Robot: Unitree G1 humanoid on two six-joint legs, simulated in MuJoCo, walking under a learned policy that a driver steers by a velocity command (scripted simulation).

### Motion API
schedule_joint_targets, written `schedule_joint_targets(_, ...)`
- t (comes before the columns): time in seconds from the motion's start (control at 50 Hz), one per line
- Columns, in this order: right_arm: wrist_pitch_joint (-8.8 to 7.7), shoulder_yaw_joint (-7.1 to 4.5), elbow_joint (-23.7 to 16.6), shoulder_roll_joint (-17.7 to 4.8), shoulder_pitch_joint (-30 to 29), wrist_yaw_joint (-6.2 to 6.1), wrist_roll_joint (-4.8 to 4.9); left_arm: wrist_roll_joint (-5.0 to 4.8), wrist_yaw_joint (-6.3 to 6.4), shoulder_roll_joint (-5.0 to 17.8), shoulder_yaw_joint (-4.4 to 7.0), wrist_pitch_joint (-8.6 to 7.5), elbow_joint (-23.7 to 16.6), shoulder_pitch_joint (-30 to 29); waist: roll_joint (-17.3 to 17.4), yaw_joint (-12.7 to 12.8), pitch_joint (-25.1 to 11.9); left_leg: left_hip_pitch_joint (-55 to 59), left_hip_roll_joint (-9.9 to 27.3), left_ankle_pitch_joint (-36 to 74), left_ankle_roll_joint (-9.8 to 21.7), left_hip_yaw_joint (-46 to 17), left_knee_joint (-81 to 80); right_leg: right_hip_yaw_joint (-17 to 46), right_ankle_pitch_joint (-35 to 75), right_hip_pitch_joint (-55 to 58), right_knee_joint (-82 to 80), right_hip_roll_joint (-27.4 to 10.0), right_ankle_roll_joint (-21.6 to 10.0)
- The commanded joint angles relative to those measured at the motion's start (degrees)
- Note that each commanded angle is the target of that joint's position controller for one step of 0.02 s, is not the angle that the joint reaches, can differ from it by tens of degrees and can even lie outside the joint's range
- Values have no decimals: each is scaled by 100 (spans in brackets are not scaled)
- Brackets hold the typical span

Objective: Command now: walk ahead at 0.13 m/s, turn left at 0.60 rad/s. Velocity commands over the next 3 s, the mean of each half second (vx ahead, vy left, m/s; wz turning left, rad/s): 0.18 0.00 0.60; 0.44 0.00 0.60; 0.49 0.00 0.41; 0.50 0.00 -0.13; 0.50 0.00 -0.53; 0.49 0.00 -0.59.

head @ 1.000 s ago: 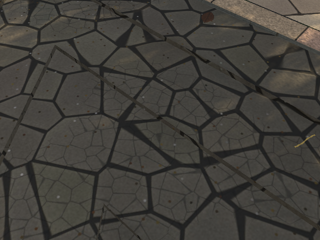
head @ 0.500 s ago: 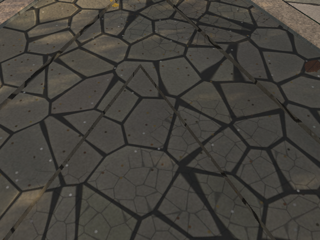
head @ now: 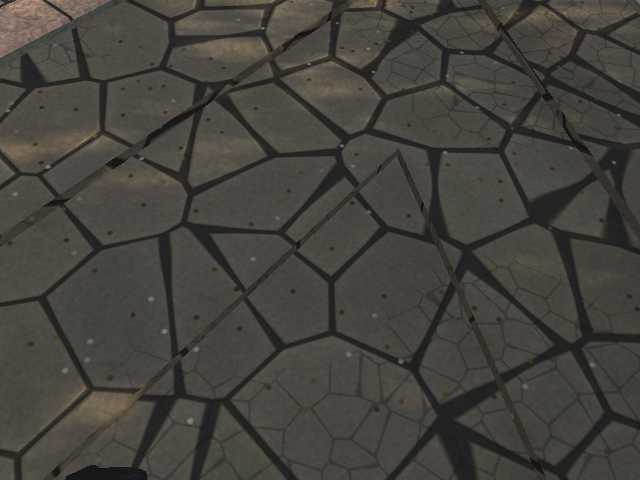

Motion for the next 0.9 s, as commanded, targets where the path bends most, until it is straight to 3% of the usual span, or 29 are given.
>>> schedule_joint_targets(0.02,-27,-286,-457,-1035,-313,5,-22,-29,103,331,43,38,-346,315,1171,286,-961,405,1226,4257,-170,-809,173,48,442,686,-878,173,-83)
schedule_joint_targets(0.08,55,-329,-542,-1060,-542,43,-12,-64,183,525,110,6,-328,672,1232,411,-928,45,1167,3923,-465,-1053,637,46,666,1683,-1763,352,-288)
schedule_joint_targets(0.1,72,-335,-600,-1060,-757,54,37,-47,207,556,144,-31,-223,1098,1137,670,-926,-270,1026,3602,-645,-1088,960,-93,1038,2405,-2382,438,-366)
schedule_joint_targets(0.12,56,-317,-646,-971,-887,64,93,15,236,645,202,-100,-68,1648,818,978,-1007,-662,649,3152,-861,-928,1764,-90,1540,3295,-3073,369,-432)
schedule_joint_targets(0.14,49,-216,-777,-467,-516,52,46,83,269,1090,263,-173,-110,1977,-714,821,-1308,-1477,-182,-138,-1129,-265,3647,1846,2332,4082,-3593,-1353,-712)
schedule_joint_targets(0.16,123,-242,-772,-669,366,14,-35,-24,248,1293,268,-105,-380,1361,-1445,130,-1580,-1964,-479,-1509,-1225,-435,4459,3823,2341,3410,-4505,-2194,-1280)
schedule_joint_targets(0.18,207,-309,-560,-922,565,3,-158,-73,253,985,224,-69,-618,750,-976,-101,-1061,-1889,-31,-1201,-1368,-346,5106,3680,1210,2653,-4697,-2288,-1565)
schedule_joint_targets(0.2,250,-332,-586,-1032,151,49,-180,-37,273,558,107,-45,-712,377,-505,-57,-515,-1968,179,-779,-1502,-52,5231,2890,536,2094,-4774,-1877,-1582)
schedule_joint_targets(0.22,291,-344,-606,-997,-87,100,-119,-1,287,448,75,-27,-713,230,-323,-59,-305,-1884,350,-465,-1627,34,5157,2076,258,1834,-4856,-1475,-1468)
schedule_joint_targets(0.26,340,-322,-559,-932,105,272,-39,55,264,575,164,-62,-635,318,-617,-50,-571,-1644,479,72,-1723,248,5157,1102,58,1815,-4923,-1006,-1303)
schedule_joint_targets(0.3,309,-323,-597,-936,41,400,4,45,211,627,239,-152,-574,617,-447,53,-765,-1793,507,338,-1683,302,5053,882,-431,2174,-5022,-1029,-1301)
schedule_joint_targets(0.36,275,-287,-756,-850,-382,522,-30,19,189,714,334,-213,-484,1043,-249,298,-660,-2378,617,384,-1681,350,4481,832,-1159,2817,-5270,-1268,-1311)
schedule_joint_targets(0.46,234,-210,-925,-697,-747,635,-61,31,143,870,459,-250,-366,1425,-230,511,-579,-2440,834,269,-1677,500,3347,513,-1431,3169,-5502,-1633,-1343)
schedule_joint_targets(0.52,173,-135,-968,-578,-769,700,5,45,72,954,499,-257,-362,1296,-354,479,-527,-1724,839,56,-1554,795,2338,-70,-1357,2754,-5498,-1554,-1210)
schedule_joint_targets(0.58,99,-124,-1011,-642,-874,732,35,83,31,1083,552,-210,-254,1378,-442,579,-454,-1135,741,-113,-1378,1093,1567,-369,-1294,2585,-5342,-1554,-1152)
schedule_joint_targets(0.62,45,-112,-926,-639,-619,706,6,33,-14,1153,574,-154,-210,1267,-319,400,-469,-587,713,55,-1170,1219,1016,-500,-1382,2439,-5099,-1591,-1081)
schedule_joint_targets(0.64,9,-109,-750,-606,-262,666,-22,-3,-30,1088,556,-122,-203,1130,-121,199,-469,-17,589,320,-1066,1326,546,-736,-1551,2145,-4729,-1431,-975)
schedule_joint_targets(0.66,-23,-160,-442,-715,348,589,-56,19,-40,886,502,-92,-192,1071,257,-19,-517,690,419,83,-973,1281,281,-1011,-1771,1696,-3985,-1137,-838)
schedule_joint_targets(0.68,-55,-247,-148,-916,996,496,-86,99,-76,530,396,-49,-228,1007,1169,-233,-585,1259,851,-497,-872,517,-143,-1465,-1707,1143,-2305,-691,-710)
schedule_joint_targets(0.7,-38,-423,-222,-1592,1444,404,-51,108,-182,332,318,-41,-798,304,2357,-536,-245,1758,2135,-1473,-170,-1955,-684,-1290,-1750,-659,-594,111,-383)
schedule_joint_targets(0.72,-76,-324,-428,-1342,1127,318,-11,206,-239,438,308,-71,-843,-17,1441,-510,32,1800,2465,-296,-39,-2398,-985,-479,-1079,-1323,57,100,-311)
schedule_joint_targets(0.74,-92,-294,-564,-1325,708,210,-45,134,-310,466,305,-146,-743,88,1336,-295,-143,1675,2319,319,-4,-2123,-1072,-265,-470,-1165,229,3,-265)
schedule_joint_targets(0.76,-99,-290,-611,-1295,353,155,-89,79,-347,666,358,-202,-531,355,1171,-31,-401,1656,2042,662,-113,-1825,-1100,-172,-82,-870,275,-50,-220)
schedule_joint_targets(0.78,-132,-244,-591,-1215,204,122,-61,107,-339,797,408,-208,-461,396,952,87,-545,1695,1810,1020,-197,-1589,-1026,-116,134,-768,313,-37,-184)
schedule_joint_targets(0.84,-261,-150,-511,-992,64,126,23,115,-278,746,380,-58,-374,435,845,288,-636,1350,1407,1265,-191,-1209,-998,-90,667,-467,298,90,-25)
schedule_joint_targets(0.9,-312,-180,-361,-1023,354,129,7,89,-270,599,303,4,-578,-124,871,174,-304,1090,1379,1203,-115,-1312,-1044,-36,783,-483,-557,152,55)
Next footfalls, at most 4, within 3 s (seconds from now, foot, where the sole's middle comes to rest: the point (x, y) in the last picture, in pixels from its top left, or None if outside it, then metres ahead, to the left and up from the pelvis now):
0.12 right None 0.20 -0.12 -0.76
0.68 left None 0.14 0.09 -0.75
1.10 right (260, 450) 0.47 0.07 -0.76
1.48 left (65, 423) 0.53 0.45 -0.73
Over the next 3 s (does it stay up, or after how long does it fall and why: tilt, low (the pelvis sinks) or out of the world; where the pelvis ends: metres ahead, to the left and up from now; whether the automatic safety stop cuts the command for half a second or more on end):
stays up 1.19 0.66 0.06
